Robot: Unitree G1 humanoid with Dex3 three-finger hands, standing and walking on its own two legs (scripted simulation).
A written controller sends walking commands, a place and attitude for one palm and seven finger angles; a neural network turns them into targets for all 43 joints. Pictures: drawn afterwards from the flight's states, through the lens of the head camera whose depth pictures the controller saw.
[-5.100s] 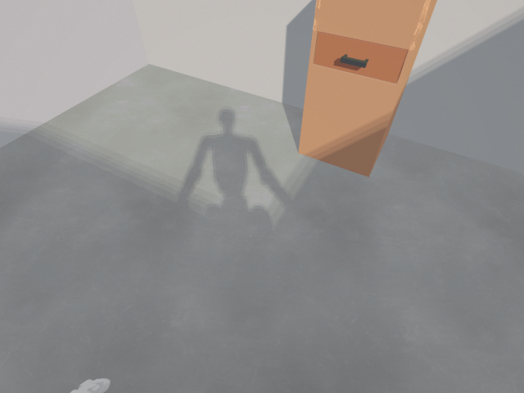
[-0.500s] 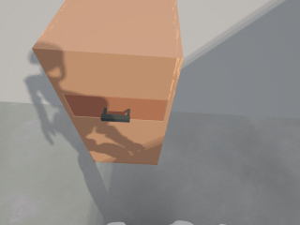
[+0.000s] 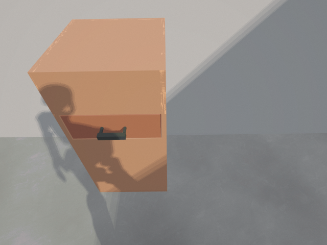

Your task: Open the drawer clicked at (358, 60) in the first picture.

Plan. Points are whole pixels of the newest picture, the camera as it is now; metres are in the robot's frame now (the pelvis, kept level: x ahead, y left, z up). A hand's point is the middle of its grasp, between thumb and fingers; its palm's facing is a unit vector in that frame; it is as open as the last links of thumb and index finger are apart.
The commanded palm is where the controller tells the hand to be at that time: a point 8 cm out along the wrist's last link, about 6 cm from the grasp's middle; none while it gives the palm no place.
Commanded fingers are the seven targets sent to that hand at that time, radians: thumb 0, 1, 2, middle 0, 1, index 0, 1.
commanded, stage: come to a stop and stand still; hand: left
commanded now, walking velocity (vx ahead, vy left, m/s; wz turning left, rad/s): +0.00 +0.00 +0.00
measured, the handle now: (112, 132) +0.56 +0.23 -0.14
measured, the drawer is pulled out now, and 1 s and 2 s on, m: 0.00 0.00 0.00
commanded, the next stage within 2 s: look again from close up in 0.24 s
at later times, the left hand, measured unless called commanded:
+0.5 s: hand out of the picture -0.02 +0.18 -0.18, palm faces +0.03 -0.99 -0.17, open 7.3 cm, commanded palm none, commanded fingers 0.00 0.90 0.90 -0.20 -0.30 -0.20 -0.30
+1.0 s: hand out of the picture +0.00 +0.22 -0.17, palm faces +0.00 -0.98 -0.19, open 7.3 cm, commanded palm none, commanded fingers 0.00 0.90 0.90 -0.20 -0.30 -0.20 -0.30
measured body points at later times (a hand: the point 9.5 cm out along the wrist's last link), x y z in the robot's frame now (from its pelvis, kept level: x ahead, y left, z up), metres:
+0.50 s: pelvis -0.01 +0.03 +0.00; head +0.00 +0.02 +0.45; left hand -0.02 +0.23 -0.16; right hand +0.00 -0.20 -0.16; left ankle +0.00 +0.15 -0.74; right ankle -0.03 -0.08 -0.74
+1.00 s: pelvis +0.01 +0.05 +0.00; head +0.02 +0.05 +0.45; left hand +0.00 +0.27 -0.16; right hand -0.01 -0.16 -0.16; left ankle +0.00 +0.15 -0.74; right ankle -0.03 -0.08 -0.74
